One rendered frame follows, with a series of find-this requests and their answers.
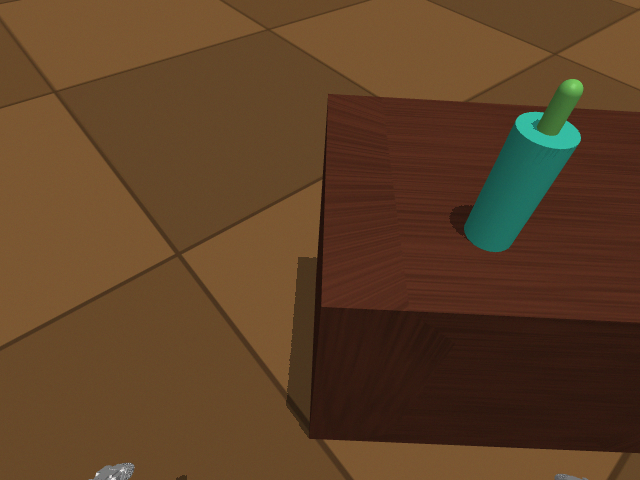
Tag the bottle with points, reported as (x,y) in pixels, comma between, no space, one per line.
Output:
(534,153)

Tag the left robot hand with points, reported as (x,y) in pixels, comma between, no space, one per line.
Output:
(121,471)

